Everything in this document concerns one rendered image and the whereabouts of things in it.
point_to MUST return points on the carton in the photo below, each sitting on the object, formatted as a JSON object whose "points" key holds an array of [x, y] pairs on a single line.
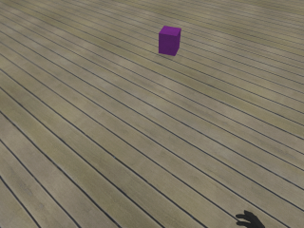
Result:
{"points": [[169, 40]]}

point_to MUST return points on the robot right hand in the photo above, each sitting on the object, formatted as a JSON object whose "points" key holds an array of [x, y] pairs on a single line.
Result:
{"points": [[249, 216]]}

